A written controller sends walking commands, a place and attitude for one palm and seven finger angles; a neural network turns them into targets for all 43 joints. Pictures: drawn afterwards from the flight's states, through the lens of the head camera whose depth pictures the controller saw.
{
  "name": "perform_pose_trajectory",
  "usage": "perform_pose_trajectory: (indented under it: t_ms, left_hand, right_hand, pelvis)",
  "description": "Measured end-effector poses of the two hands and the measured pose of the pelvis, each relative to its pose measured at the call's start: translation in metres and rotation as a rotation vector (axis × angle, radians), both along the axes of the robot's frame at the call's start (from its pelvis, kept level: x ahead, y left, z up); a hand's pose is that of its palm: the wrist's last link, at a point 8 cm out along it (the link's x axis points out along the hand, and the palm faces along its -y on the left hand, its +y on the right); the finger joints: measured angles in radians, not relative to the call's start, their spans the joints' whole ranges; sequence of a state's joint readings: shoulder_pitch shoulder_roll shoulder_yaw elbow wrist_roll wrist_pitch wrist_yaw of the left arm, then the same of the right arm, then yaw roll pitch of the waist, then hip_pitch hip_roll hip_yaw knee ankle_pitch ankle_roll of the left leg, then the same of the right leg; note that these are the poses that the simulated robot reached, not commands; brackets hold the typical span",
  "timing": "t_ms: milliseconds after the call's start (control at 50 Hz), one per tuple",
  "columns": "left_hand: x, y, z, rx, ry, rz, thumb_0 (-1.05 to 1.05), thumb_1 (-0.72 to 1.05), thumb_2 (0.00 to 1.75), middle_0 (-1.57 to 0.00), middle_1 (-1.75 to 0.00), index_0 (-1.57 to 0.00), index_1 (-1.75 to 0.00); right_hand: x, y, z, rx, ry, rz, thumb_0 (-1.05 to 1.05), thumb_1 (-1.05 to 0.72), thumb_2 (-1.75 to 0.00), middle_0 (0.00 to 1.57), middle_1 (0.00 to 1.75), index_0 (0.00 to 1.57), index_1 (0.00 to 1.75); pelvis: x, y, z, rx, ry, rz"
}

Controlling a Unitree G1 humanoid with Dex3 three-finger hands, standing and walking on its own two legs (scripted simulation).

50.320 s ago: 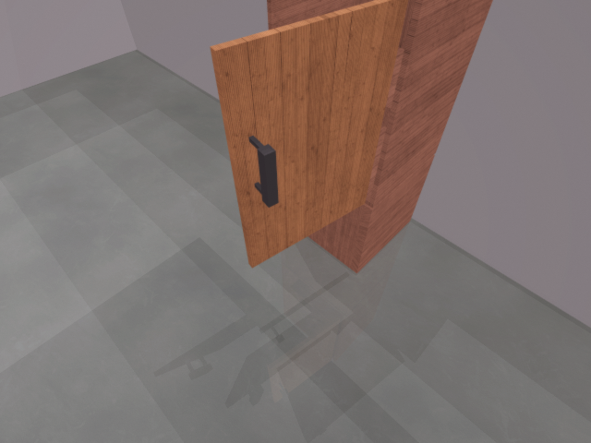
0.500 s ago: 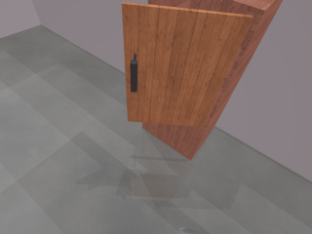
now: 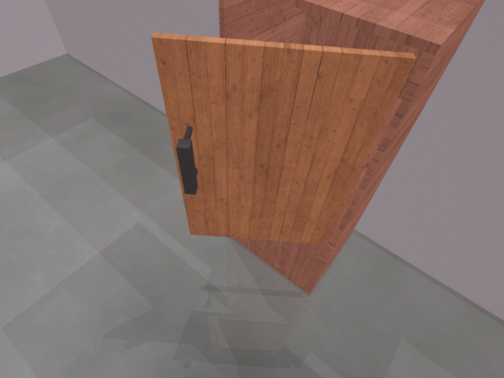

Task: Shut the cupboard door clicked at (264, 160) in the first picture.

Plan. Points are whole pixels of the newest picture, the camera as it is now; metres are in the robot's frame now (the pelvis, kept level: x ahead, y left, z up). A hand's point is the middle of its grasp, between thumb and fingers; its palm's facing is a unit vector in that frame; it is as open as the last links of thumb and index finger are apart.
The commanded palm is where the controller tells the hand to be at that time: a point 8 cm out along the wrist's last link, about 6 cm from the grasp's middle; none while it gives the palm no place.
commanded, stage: come to a stop and stand still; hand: left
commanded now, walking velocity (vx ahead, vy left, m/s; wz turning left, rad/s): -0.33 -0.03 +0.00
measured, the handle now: (190, 161) +0.52 +0.16 +0.01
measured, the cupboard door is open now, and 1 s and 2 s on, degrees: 35 35 35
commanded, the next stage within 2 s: look again from close up in 0.90 s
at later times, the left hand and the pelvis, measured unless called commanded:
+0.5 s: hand out of the picture +0.06 +0.15 -0.16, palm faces +0.01 -0.96 -0.29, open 7.4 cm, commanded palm none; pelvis +0.01 -0.05 +0.00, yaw +0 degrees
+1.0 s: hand out of the picture +0.02 +0.14 -0.17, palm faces +0.03 -0.98 -0.18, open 7.4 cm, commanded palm none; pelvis +0.01 -0.03 +0.01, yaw +0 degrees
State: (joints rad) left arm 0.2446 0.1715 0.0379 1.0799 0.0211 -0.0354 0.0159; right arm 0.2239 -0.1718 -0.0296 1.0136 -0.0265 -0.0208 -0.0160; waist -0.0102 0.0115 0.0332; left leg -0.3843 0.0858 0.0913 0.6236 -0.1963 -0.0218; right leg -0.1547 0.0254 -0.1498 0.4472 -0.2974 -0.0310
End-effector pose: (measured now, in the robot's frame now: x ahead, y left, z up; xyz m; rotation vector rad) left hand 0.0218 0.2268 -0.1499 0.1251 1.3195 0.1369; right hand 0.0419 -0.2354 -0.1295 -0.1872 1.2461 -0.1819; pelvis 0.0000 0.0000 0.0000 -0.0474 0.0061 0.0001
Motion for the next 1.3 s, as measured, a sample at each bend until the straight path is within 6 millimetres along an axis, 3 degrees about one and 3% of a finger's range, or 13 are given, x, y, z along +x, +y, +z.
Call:
perform_pose_trajectory:
  t_ms: [120, 220, 340, 420, 560, 680, 880, 1120, 1300]
  left_hand:
    - [0.003, -0.006, -0.008, -0.022, 0.086, 0.035, 0.00, 0.92, 0.90, -0.19, -0.30, -0.19, -0.30]
    - [0.013, -0.005, 0.003, 0.012, 0.104, 0.021, 0.00, 0.91, 0.90, -0.20, -0.30, -0.20, -0.30]
    - [0.031, -0.004, 0.018, 0.103, 0.024, 0.005, 0.00, 0.91, 0.90, -0.19, -0.30, -0.20, -0.30]
    - [0.032, -0.013, 0.018, 0.148, -0.024, -0.011, 0.00, 0.91, 0.90, -0.19, -0.30, -0.19, -0.30]
    - [0.034, -0.037, 0.025, 0.096, -0.033, -0.028, 0.00, 0.91, 0.90, -0.19, -0.30, -0.20, -0.30]
    - [0.030, -0.035, 0.011, 0.047, -0.042, 0.004, 0.00, 0.90, 0.90, -0.20, -0.30, -0.20, -0.30]
    - [0.008, -0.031, 0.006, 0.009, 0.023, 0.016, 0.00, 0.91, 0.90, -0.20, -0.30, -0.20, -0.30]
    - [-0.022, -0.031, 0.009, 0.037, 0.084, -0.019, 0.00, 0.91, 0.90, -0.20, -0.30, -0.20, -0.30]
    - [-0.018, -0.026, 0.018, 0.079, 0.068, -0.019, 0.00, 0.91, 0.90, -0.19, -0.30, -0.20, -0.30]
  right_hand:
    - [0.067, 0.013, 0.007, -0.011, -0.062, 0.056, 0.00, -0.92, -0.90, 0.20, 0.30, 0.20, 0.30]
    - [0.085, 0.011, 0.005, 0.011, -0.078, 0.053, 0.00, -0.91, -0.90, 0.20, 0.30, 0.20, 0.30]
    - [0.068, -0.021, -0.009, 0.031, -0.040, 0.032, 0.00, -0.90, -0.90, 0.21, 0.30, 0.21, 0.30]
    - [0.051, -0.050, -0.023, 0.045, -0.005, 0.006, 0.00, -0.90, -0.90, 0.21, 0.30, 0.21, 0.30]
    - [0.016, -0.073, -0.010, 0.015, 0.073, -0.009, 0.00, -0.91, -0.90, 0.20, 0.30, 0.20, 0.30]
    - [-0.004, -0.066, -0.003, -0.027, 0.103, 0.012, 0.00, -0.91, -0.90, 0.20, 0.30, 0.20, 0.30]
    - [-0.016, -0.025, 0.000, 0.016, 0.105, 0.017, 0.01, -0.91, -0.90, 0.20, 0.30, 0.20, 0.30]
    - [-0.024, -0.018, -0.011, 0.050, 0.073, 0.010, 0.01, -0.92, -0.90, 0.20, 0.30, 0.20, 0.30]
    - [-0.030, -0.016, -0.021, 0.087, 0.080, 0.011, 0.01, -0.93, -0.90, 0.20, 0.30, 0.20, 0.30]
  pelvis:
    - [0.030, 0.003, 0.001, 0.031, 0.001, -0.006]
    - [0.027, -0.004, 0.004, 0.039, 0.011, -0.020]
    - [0.015, -0.029, 0.001, 0.035, 0.002, -0.022]
    - [0.012, -0.047, -0.009, 0.059, -0.007, -0.008]
    - [0.011, -0.053, 0.003, 0.070, 0.003, -0.002]
    - [0.008, -0.043, 0.001, 0.051, 0.013, 0.015]
    - [0.005, -0.034, 0.007, 0.049, -0.022, 0.003]
    - [0.004, -0.028, 0.002, 0.045, -0.013, 0.000]
    - [0.006, -0.032, 0.001, 0.060, -0.030, -0.007]
